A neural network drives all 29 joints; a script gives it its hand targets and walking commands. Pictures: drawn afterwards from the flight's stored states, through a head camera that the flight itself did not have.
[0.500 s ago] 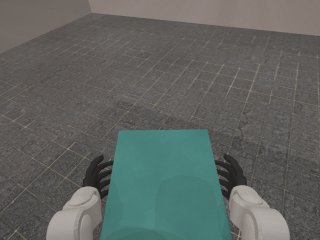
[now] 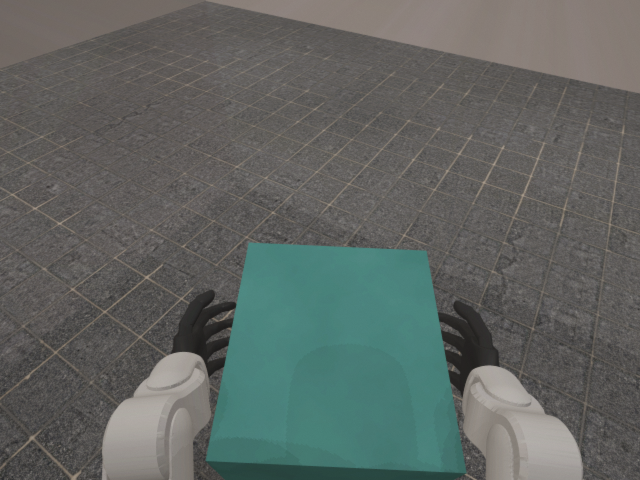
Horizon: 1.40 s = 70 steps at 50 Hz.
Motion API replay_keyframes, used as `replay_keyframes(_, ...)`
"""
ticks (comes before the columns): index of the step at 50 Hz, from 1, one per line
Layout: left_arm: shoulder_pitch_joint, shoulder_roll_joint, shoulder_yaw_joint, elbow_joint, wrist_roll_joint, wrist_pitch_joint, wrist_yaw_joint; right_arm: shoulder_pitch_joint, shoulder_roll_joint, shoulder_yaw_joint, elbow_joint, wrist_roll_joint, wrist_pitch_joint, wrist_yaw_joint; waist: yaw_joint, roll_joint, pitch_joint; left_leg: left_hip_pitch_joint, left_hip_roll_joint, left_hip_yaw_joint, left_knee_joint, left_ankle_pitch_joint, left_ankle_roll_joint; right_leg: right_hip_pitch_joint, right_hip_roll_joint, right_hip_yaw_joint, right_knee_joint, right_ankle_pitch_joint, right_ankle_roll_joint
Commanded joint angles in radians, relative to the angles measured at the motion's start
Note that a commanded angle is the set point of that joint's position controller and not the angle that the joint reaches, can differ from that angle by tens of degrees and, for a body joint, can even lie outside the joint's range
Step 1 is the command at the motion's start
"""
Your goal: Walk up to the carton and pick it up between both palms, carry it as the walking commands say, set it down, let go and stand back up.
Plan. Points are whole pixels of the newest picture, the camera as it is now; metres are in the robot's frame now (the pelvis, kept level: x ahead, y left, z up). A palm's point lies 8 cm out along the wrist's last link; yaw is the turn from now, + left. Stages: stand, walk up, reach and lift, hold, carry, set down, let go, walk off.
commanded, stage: carry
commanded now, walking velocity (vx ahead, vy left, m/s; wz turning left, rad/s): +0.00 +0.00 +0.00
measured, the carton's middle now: (330, 379) +0.26 +0.01 +0.01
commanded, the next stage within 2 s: none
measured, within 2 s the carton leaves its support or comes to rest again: neither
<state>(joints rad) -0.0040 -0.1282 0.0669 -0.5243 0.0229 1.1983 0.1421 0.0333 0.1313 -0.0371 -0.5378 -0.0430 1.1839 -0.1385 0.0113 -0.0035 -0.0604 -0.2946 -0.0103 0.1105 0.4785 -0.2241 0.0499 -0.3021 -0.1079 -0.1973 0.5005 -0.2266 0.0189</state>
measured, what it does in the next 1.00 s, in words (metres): stands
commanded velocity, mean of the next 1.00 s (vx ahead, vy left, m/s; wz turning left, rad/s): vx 0.00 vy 0.00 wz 0.00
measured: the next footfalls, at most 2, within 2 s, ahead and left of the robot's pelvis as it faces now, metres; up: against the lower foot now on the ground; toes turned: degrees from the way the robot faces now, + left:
none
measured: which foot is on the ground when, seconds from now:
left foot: down 0.00-1.00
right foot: down 0.00-1.00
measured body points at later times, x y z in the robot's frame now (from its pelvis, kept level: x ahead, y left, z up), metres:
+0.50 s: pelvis -0.03 +0.00 +0.00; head -0.05 +0.01 +0.45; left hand +0.22 +0.16 +0.08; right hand +0.21 -0.15 +0.08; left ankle +0.02 +0.09 -0.74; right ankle +0.02 -0.12 -0.74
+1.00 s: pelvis -0.01 -0.03 +0.00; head -0.03 -0.03 +0.45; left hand +0.26 +0.12 +0.07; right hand +0.25 -0.19 +0.07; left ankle +0.02 +0.09 -0.74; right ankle +0.02 -0.12 -0.74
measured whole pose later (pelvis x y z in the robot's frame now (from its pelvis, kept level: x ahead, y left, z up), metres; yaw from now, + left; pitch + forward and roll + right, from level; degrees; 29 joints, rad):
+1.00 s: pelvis -0.01 -0.03 +0.00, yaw -1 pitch +2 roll +0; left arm -0.06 -0.13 0.10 -0.24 0.06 1.01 0.11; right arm -0.04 0.13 -0.07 -0.28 -0.08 1.04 -0.12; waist -0.01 0.00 -0.11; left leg -0.30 0.04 0.10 0.47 -0.21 0.01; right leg -0.30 -0.06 -0.21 0.48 -0.21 -0.03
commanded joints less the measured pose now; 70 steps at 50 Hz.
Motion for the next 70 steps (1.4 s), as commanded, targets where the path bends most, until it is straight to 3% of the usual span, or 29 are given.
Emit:
replay_keyframes(1,-0.281,-0.827,-0.624,-0.076,-0.286,-0.012,-0.155,-0.413,0.804,0.623,-0.174,0.286,-0.003,0.120,-0.018,-0.046,-0.324,0.175,0.170,-0.120,-0.053,0.339,0.006,0.125,-0.076,0.078,-0.065,0.095,0.028)
replay_keyframes(4,-0.318,-0.786,-0.611,-0.088,-0.275,-0.015,-0.154,-0.401,0.785,0.609,-0.131,0.268,0.007,0.121,-0.015,-0.038,-0.281,0.127,0.154,-0.125,-0.104,0.175,0.009,0.096,-0.080,0.090,-0.089,0.023,0.022)
replay_keyframes(6,-0.407,-0.763,-0.627,-0.116,-0.262,-0.008,-0.143,-0.431,0.786,0.589,-0.079,0.275,0.012,0.132,-0.014,0.100,-0.190,0.060,0.169,-0.133,-0.139,0.164,0.003,0.066,-0.073,0.073,-0.058,-0.020,0.018)
replay_keyframes(10,-0.359,-0.764,-0.600,-0.037,-0.257,0.000,-0.148,-0.435,0.763,0.582,-0.058,0.254,0.016,0.126,-0.011,-0.022,-0.125,-0.003,0.154,-0.141,-0.160,0.019,0.007,0.041,-0.079,0.087,-0.104,-0.046,0.014)
replay_keyframes(17,-0.430,-0.743,-0.571,-0.006,-0.243,0.003,-0.137,-0.459,0.750,0.531,0.008,0.228,0.014,0.121,-0.009,0.046,-0.086,-0.090,0.173,-0.192,-0.259,-0.253,0.011,0.031,-0.024,0.042,-0.029,-0.102,0.010)
replay_keyframes(21,-0.487,-0.860,-0.650,-0.112,-0.312,-0.018,-0.151,-0.522,0.843,0.583,-0.140,0.272,-0.012,0.121,-0.004,0.049,-0.214,-0.013,0.168,-0.146,-0.196,-0.158,0.011,0.044,-0.036,0.051,-0.027,-0.053,0.006)
replay_keyframes(28,-0.435,-0.766,-0.612,-0.079,-0.272,-0.014,-0.146,-0.419,0.764,0.538,-0.045,0.222,0.001,0.117,-0.008,0.054,-0.225,-0.021,0.159,-0.152,-0.180,-0.157,0.015,0.038,-0.043,0.065,-0.042,-0.062,0.004)
replay_keyframes(29,-0.381,-0.713,-0.515,0.083,-0.216,-0.030,-0.156,-0.443,0.701,0.493,0.042,0.179,-0.021,0.117,-0.005,-0.052,-0.201,-0.033,0.153,-0.140,-0.149,-0.082,0.014,0.060,-0.071,0.098,-0.081,-0.031,0.001)
replay_keyframes(32,-0.357,-0.814,-0.598,-0.062,-0.258,-0.042,-0.152,-0.496,0.803,0.620,-0.157,0.277,-0.032,0.122,-0.009,0.001,-0.248,0.043,0.150,-0.119,-0.087,0.026,0.012,0.052,-0.086,0.129,-0.115,0.019,-0.020)
replay_keyframes(33,-0.374,-0.701,-0.473,0.196,-0.162,-0.071,-0.159,-0.460,0.691,0.464,0.152,0.163,-0.059,0.134,-0.009,0.000,-0.251,0.058,0.148,-0.109,-0.081,0.093,0.003,0.068,-0.099,0.136,-0.107,0.086,-0.023)
replay_keyframes(34,-0.455,-0.823,-0.634,-0.117,-0.273,-0.069,-0.150,-0.484,0.832,0.605,-0.097,0.269,-0.050,0.131,-0.013,0.036,-0.230,0.038,0.152,-0.109,-0.081,0.113,-0.005,0.059,-0.099,0.127,-0.095,0.072,-0.018)
replay_keyframes(35,-0.402,-0.712,-0.502,0.114,-0.186,-0.086,-0.156,-0.461,0.710,0.495,0.095,0.182,-0.071,0.133,-0.014,-0.005,-0.236,0.053,0.162,-0.116,-0.072,0.190,0.005,0.060,-0.095,0.116,-0.092,0.105,-0.015)
replay_keyframes(36,-0.400,-0.825,-0.602,-0.041,-0.258,-0.075,-0.156,-0.493,0.806,0.599,-0.096,0.261,-0.064,0.134,-0.011,-0.008,-0.221,0.025,0.145,-0.118,-0.099,0.073,0.008,0.070,-0.086,0.129,-0.107,0.038,-0.013)
replay_keyframes(38,-0.395,-0.729,-0.493,0.125,-0.188,-0.100,-0.158,-0.468,0.731,0.512,0.087,0.186,-0.082,0.134,-0.014,-0.080,-0.236,0.047,0.148,-0.118,-0.079,0.058,0.009,0.072,-0.090,0.131,-0.133,0.025,-0.014)
replay_keyframes(39,-0.401,-0.689,-0.444,0.219,-0.143,-0.125,-0.162,-0.475,0.681,0.449,0.187,0.147,-0.109,0.138,-0.018,-0.013,-0.233,0.065,0.154,-0.112,-0.076,0.112,0.005,0.071,-0.093,0.131,-0.118,0.086,-0.014)
replay_keyframes(41,-0.426,-0.752,-0.495,0.109,-0.191,-0.160,-0.160,-0.522,0.747,0.521,0.063,0.199,-0.143,0.137,-0.013,-0.044,-0.245,0.054,0.148,-0.113,-0.068,0.095,-0.007,0.090,-0.097,0.134,-0.130,0.081,-0.017)
replay_keyframes(44,-0.436,-0.739,-0.469,0.180,-0.154,-0.193,-0.162,-0.495,0.711,0.456,0.168,0.166,-0.174,0.152,-0.015,0.043,-0.174,0.027,0.150,-0.113,-0.096,0.005,-0.006,0.032,-0.086,0.140,-0.142,-0.020,-0.017)
replay_keyframes(47,-0.419,-0.725,-0.402,0.296,-0.129,-0.229,-0.159,-0.536,0.709,0.431,0.237,0.161,-0.218,0.146,-0.014,-0.026,-0.264,0.062,0.153,-0.106,-0.071,0.076,-0.008,0.096,-0.085,0.122,-0.134,0.050,-0.011)
replay_keyframes(48,-0.495,-0.856,-0.565,-0.055,-0.266,-0.217,-0.145,-0.573,0.822,0.566,-0.107,0.279,-0.204,0.129,-0.018,0.021,-0.248,0.082,0.157,-0.095,-0.068,0.121,-0.010,0.071,-0.090,0.125,-0.118,0.082,-0.008)
replay_keyframes(50,-0.443,-0.712,-0.429,0.260,-0.133,-0.223,-0.145,-0.461,0.685,0.394,0.276,0.133,-0.207,0.138,-0.015,0.045,-0.268,0.094,0.155,-0.097,-0.075,0.134,-0.010,0.079,-0.091,0.128,-0.107,0.091,-0.024)
replay_keyframes(52,-0.391,-0.681,-0.407,0.255,-0.121,-0.235,-0.146,-0.496,0.658,0.435,0.200,0.147,-0.224,0.132,-0.016,-0.044,-0.247,0.069,0.153,-0.100,-0.061,0.130,-0.006,0.107,-0.092,0.133,-0.127,0.155,-0.009)
replay_keyframes(53,-0.380,-0.658,-0.375,0.332,-0.098,-0.251,-0.147,-0.485,0.611,0.386,0.263,0.117,-0.243,0.134,-0.019,0.013,-0.258,0.083,0.158,-0.087,-0.064,0.127,-0.009,0.102,-0.093,0.122,-0.117,0.116,-0.014)
replay_keyframes(54,-0.454,-0.706,-0.450,0.135,-0.173,-0.264,-0.144,-0.502,0.683,0.442,0.123,0.176,-0.251,0.132,-0.019,0.014,-0.285,0.079,0.151,-0.106,-0.072,0.088,0.000,0.111,-0.087,0.129,-0.121,0.057,-0.014)
replay_keyframes(57,-0.369,-0.655,-0.356,0.344,-0.099,-0.288,-0.154,-0.485,0.627,0.404,0.279,0.116,-0.274,0.133,-0.021,-0.077,-0.236,0.070,0.157,-0.093,-0.046,0.114,-0.010,0.105,-0.090,0.119,-0.135,0.159,-0.002)
replay_keyframes(58,-0.432,-0.725,-0.444,0.144,-0.174,-0.294,-0.147,-0.538,0.694,0.469,0.081,0.186,-0.283,0.126,-0.020,-0.005,-0.232,0.045,0.154,-0.080,-0.059,0.083,-0.009,0.131,-0.093,0.118,-0.137,0.134,-0.011)
replay_keyframes(59,-0.472,-0.721,-0.459,0.127,-0.176,-0.298,-0.140,-0.490,0.703,0.446,0.136,0.175,-0.274,0.129,-0.021,0.023,-0.259,0.061,0.154,-0.101,-0.068,0.136,-0.003,0.118,-0.087,0.121,-0.104,0.137,-0.014)
replay_keyframes(62,-0.368,-0.642,-0.357,0.349,-0.095,-0.291,-0.143,-0.462,0.613,0.385,0.289,0.113,-0.279,0.125,-0.020,-0.008,-0.290,0.080,0.164,-0.095,-0.056,0.133,0.003,0.123,-0.077,0.122,-0.111,0.123,-0.017)
replay_keyframes(65,-0.397,-0.672,-0.424,0.196,-0.144,-0.295,-0.133,-0.426,0.665,0.425,0.203,0.144,-0.276,0.117,-0.020,-0.014,-0.327,0.084,0.163,-0.085,-0.032,0.248,0.001,0.184,-0.083,0.124,-0.078,0.287,-0.017)
replay_keyframes(70,-0.411,-0.638,-0.383,0.324,-0.093,-0.297,-0.143,-0.423,0.613,0.374,0.341,0.094,-0.282,0.137,-0.017,0.024,-0.177,0.033,0.163,-0.108,-0.102,0.073,-0.007,0.070,-0.070,0.127,-0.119,0.017,-0.018)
